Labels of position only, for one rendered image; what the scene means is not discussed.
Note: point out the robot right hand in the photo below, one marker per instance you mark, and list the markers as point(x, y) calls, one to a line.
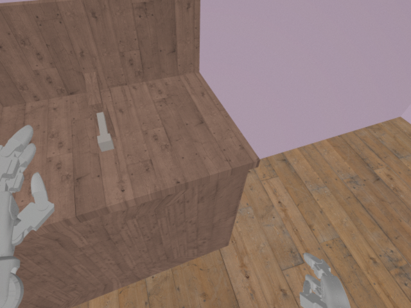
point(328, 292)

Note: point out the left robot forearm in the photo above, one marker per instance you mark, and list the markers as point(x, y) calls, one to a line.
point(11, 286)

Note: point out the robot left hand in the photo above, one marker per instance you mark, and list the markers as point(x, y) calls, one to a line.
point(14, 159)

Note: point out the counter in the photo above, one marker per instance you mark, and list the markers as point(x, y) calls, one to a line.
point(168, 192)

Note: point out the tap lever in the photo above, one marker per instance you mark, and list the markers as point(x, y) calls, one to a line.
point(104, 139)

